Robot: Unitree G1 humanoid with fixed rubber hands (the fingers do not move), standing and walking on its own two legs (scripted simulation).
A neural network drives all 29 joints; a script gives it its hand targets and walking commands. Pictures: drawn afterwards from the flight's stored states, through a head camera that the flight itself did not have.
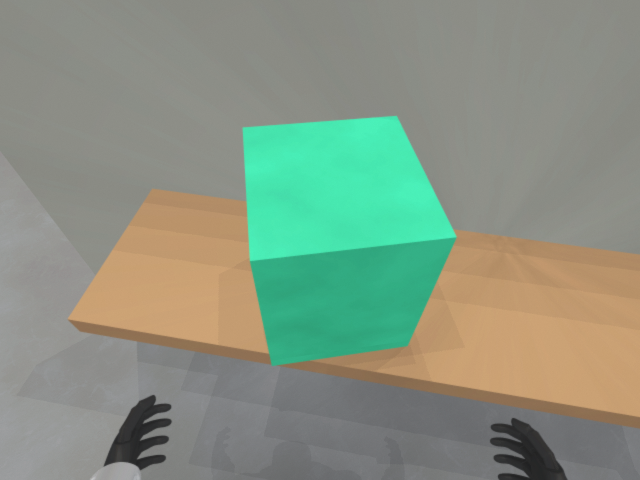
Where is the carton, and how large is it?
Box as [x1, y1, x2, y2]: [243, 116, 456, 365]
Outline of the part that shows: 396,116 243,127 250,263 272,365 407,345 456,237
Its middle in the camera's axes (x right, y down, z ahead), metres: +0.01 +0.00 +0.53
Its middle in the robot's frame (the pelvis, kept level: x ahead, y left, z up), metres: +0.40 -0.01 +0.06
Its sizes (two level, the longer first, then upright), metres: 0.210 0.200 0.250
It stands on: a table, 0.71 m high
